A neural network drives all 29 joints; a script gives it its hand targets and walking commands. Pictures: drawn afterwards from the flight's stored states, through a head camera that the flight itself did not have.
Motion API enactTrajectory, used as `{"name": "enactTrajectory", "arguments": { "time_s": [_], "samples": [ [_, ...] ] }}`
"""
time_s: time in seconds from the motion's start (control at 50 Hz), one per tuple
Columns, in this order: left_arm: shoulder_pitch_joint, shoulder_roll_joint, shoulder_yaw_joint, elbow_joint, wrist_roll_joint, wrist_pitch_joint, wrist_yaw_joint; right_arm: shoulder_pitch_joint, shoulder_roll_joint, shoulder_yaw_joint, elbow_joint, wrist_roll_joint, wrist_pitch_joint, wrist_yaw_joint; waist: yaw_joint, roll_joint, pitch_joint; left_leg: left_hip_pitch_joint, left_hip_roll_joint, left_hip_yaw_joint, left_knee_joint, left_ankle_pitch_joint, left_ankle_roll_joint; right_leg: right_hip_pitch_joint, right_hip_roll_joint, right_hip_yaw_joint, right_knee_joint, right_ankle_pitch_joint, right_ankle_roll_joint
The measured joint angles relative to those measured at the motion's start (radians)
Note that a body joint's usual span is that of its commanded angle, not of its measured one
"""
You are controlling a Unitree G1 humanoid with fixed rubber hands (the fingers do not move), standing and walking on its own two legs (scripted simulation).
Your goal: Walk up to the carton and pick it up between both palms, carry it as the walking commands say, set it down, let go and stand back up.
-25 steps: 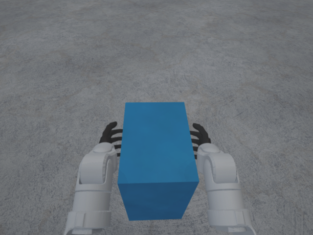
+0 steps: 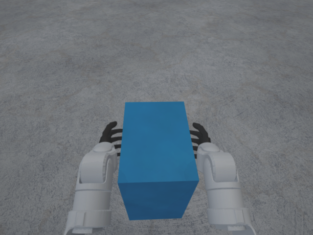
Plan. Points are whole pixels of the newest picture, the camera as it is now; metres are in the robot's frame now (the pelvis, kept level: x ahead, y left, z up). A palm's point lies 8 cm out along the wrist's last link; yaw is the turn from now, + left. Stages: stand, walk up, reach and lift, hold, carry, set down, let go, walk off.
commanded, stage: carry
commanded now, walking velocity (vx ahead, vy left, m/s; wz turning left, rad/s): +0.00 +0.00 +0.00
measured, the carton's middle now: (155, 164) +0.30 +0.00 +0.00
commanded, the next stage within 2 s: none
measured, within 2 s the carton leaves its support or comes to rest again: neither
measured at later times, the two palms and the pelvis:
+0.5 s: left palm (88, 175) +0.24 +0.16 +0.06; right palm (191, 165) +0.26 -0.08 +0.06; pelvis -0.05 +0.00 -0.02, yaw +7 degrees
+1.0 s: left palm out of the picture -0.05 +0.22 +0.05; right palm out of the picture +0.08 +0.01 +0.06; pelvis -0.24 -0.05 -0.01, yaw +35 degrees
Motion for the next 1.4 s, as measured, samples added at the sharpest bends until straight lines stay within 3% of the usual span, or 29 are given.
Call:
{"name": "enactTrajectory", "arguments": {
  "time_s": [0.2, 0.3, 0.4, 0.48, 0.58, 0.62, 0.66, 0.7, 0.76, 0.8, 0.88, 0.92, 0.94, 0.98, 1.0, 1.06, 1.1, 1.2, 1.26, 1.3, 1.32, 1.34, 1.36, 1.4],
  "samples": [
    [0.000, 0.000, 0.001, 0.008, 0.001, -0.010, 0.000, -0.001, 0.000, -0.002, 0.009, -0.001, -0.011, 0.001, 0.000, 0.000, 0.001, 0.001, -0.001, 0.001, 0.002, -0.002, 0.001, 0.000, -0.001, 0.001, 0.002, -0.002, 0.001],
    [0.012, 0.004, -0.036, -0.163, -0.034, 0.079, 0.023, 0.020, -0.006, 0.022, -0.177, 0.039, 0.083, -0.025, -0.014, 0.002, 0.028, -0.052, -0.008, -0.023, 0.056, -0.009, 0.003, -0.036, -0.015, -0.022, 0.047, -0.016, 0.005],
    [-0.034, -0.010, -0.013, -0.191, -0.021, 0.137, 0.020, -0.025, 0.007, -0.006, -0.209, 0.028, 0.145, -0.024, -0.021, 0.006, 0.074, -0.132, -0.027, -0.063, 0.150, -0.022, 0.012, -0.096, -0.046, -0.060, 0.142, -0.043, 0.003],
    [-0.047, -0.015, 0.005, -0.213, -0.018, 0.158, 0.016, -0.046, 0.015, -0.007, -0.220, 0.019, 0.165, -0.022, -0.010, 0.005, 0.120, -0.194, -0.048, -0.088, 0.195, -0.002, 0.021, -0.145, -0.072, -0.085, 0.194, -0.039, 0.002],
    [-0.046, -0.014, 0.009, -0.244, -0.036, 0.158, 0.016, -0.044, 0.014, 0.009, -0.263, 0.011, 0.178, -0.027, 0.008, 0.040, 0.168, -0.258, -0.066, -0.160, 0.159, 0.088, 0.007, -0.186, -0.010, 0.003, 0.268, -0.195, 0.025],
    [-0.051, -0.015, 0.007, -0.256, -0.043, 0.158, 0.019, -0.041, 0.013, 0.011, -0.286, 0.009, 0.181, -0.028, 0.018, 0.054, 0.175, -0.280, -0.079, -0.196, 0.127, 0.136, -0.005, -0.148, 0.006, 0.025, 0.206, -0.153, 0.021],
    [-0.057, -0.018, 0.006, -0.261, -0.045, 0.150, 0.020, -0.040, 0.012, 0.009, -0.300, 0.008, 0.175, -0.027, 0.030, 0.072, 0.188, -0.302, -0.081, -0.222, 0.131, 0.107, -0.022, -0.137, 0.008, -0.001, 0.133, 0.003, 0.007],
    [-0.063, -0.021, -0.002, -0.257, -0.041, 0.147, 0.020, -0.030, 0.009, 0.004, -0.312, 0.012, 0.170, -0.026, 0.020, 0.045, 0.197, -0.360, -0.092, -0.162, 0.323, -0.094, -0.032, -0.141, -0.035, -0.030, 0.122, 0.021, -0.005],
    [-0.057, -0.019, -0.013, -0.264, -0.033, 0.147, 0.018, -0.028, 0.008, 0.000, -0.318, 0.023, 0.170, -0.029, -0.003, 0.010, 0.211, -0.364, -0.069, -0.096, 0.563, -0.163, -0.046, -0.123, -0.099, -0.072, 0.081, 0.045, -0.002],
    [-0.054, -0.018, -0.015, -0.276, -0.027, 0.153, 0.017, -0.032, 0.009, 0.000, -0.317, 0.029, 0.170, -0.031, -0.019, -0.009, 0.208, -0.291, -0.043, -0.078, 0.526, -0.166, -0.055, -0.121, -0.137, -0.096, 0.065, 0.070, 0.006],
    [-0.063, -0.021, -0.015, -0.275, -0.006, 0.153, 0.008, -0.051, 0.015, -0.016, -0.311, 0.032, 0.169, -0.032, -0.048, -0.028, 0.179, -0.113, -0.011, -0.067, 0.275, -0.179, -0.054, -0.149, -0.205, -0.147, 0.063, 0.112, 0.023],
    [-0.069, -0.023, -0.011, -0.263, 0.003, 0.150, 0.002, -0.062, 0.019, -0.024, -0.298, 0.027, 0.169, -0.031, -0.057, -0.034, 0.162, -0.037, -0.015, -0.076, 0.106, -0.086, -0.049, -0.183, -0.242, -0.164, 0.090, 0.127, 0.036],
    [-0.065, -0.020, -0.006, -0.253, 0.005, 0.143, 0.000, -0.061, 0.020, -0.020, -0.279, 0.024, 0.159, -0.027, -0.056, -0.048, 0.162, -0.058, -0.034, -0.084, 0.105, -0.043, -0.040, -0.206, -0.251, -0.142, 0.124, 0.061, 0.052],
    [-0.039, -0.012, -0.008, -0.239, -0.001, 0.143, -0.001, -0.042, 0.014, 0.001, -0.251, 0.021, 0.156, -0.024, -0.042, -0.038, 0.167, -0.103, -0.038, -0.125, 0.121, -0.014, -0.023, -0.259, -0.180, -0.035, 0.289, -0.192, 0.072],
    [-0.026, -0.008, -0.013, -0.241, -0.009, 0.148, 0.002, -0.030, 0.010, 0.012, -0.249, 0.021, 0.161, -0.024, -0.030, -0.030, 0.172, -0.116, -0.036, -0.150, 0.111, 0.005, -0.020, -0.281, -0.140, 0.004, 0.386, -0.244, 0.076],
    [-0.002, 0.000, -0.028, -0.271, -0.032, 0.161, 0.023, -0.011, 0.004, 0.028, -0.263, 0.027, 0.166, -0.018, 0.014, -0.015, 0.181, -0.151, -0.045, -0.220, 0.057, 0.084, -0.021, -0.311, -0.059, 0.053, 0.577, -0.239, 0.092],
    [-0.001, 0.000, -0.029, -0.290, -0.046, 0.158, 0.035, -0.012, 0.004, 0.029, -0.277, 0.024, 0.162, -0.015, 0.042, -0.007, 0.185, -0.168, -0.059, -0.257, 0.025, 0.137, -0.023, -0.291, -0.028, 0.065, 0.603, -0.215, 0.103],
    [-0.021, -0.006, -0.020, -0.295, -0.061, 0.142, 0.046, -0.022, 0.007, 0.025, -0.298, 0.007, 0.153, -0.009, 0.078, 0.009, 0.170, -0.203, -0.103, -0.337, -0.066, 0.266, -0.034, -0.144, 0.028, 0.085, 0.423, -0.220, 0.097],
    [-0.030, -0.009, -0.020, -0.275, -0.062, 0.140, 0.044, -0.022, 0.007, 0.018, -0.299, -0.002, 0.160, -0.006, 0.077, 0.029, 0.152, -0.212, -0.127, -0.388, -0.164, 0.370, -0.052, -0.011, 0.061, 0.074, 0.198, -0.238, 0.059],
    [-0.033, -0.010, -0.023, -0.261, -0.060, 0.137, 0.040, -0.024, 0.007, 0.012, -0.301, -0.009, 0.169, -0.006, 0.070, 0.049, 0.142, -0.220, -0.144, -0.414, -0.227, 0.428, -0.089, 0.093, 0.063, 0.032, -0.011, -0.185, 0.026],
    [-0.034, -0.011, -0.028, -0.249, -0.055, 0.130, 0.036, -0.023, 0.007, 0.006, -0.298, -0.010, 0.168, -0.005, 0.062, 0.069, 0.151, -0.248, -0.151, -0.394, -0.168, 0.315, -0.114, 0.094, 0.056, 0.013, -0.040, -0.094, 0.014],
    [-0.027, -0.009, -0.034, -0.239, -0.051, 0.129, 0.033, -0.010, 0.003, 0.009, -0.291, -0.008, 0.165, -0.004, 0.053, 0.065, 0.155, -0.294, -0.163, -0.327, -0.017, 0.133, -0.132, 0.081, 0.033, 0.003, -0.029, -0.058, 0.010],
    [-0.017, -0.006, -0.039, -0.237, -0.049, 0.136, 0.031, 0.007, -0.001, 0.019, -0.288, 0.001, 0.166, -0.006, 0.043, 0.047, 0.159, -0.337, -0.168, -0.256, 0.164, 0.001, -0.133, 0.074, 0.004, -0.003, -0.021, -0.046, 0.011],
    [0.001, -0.001, -0.044, -0.254, -0.050, 0.155, 0.027, 0.032, -0.009, 0.041, -0.299, 0.024, 0.175, -0.023, 0.016, 0.009, 0.166, -0.374, -0.151, -0.169, 0.450, -0.101, -0.112, 0.067, -0.054, -0.015, -0.018, -0.033, 0.023]
  ]
}}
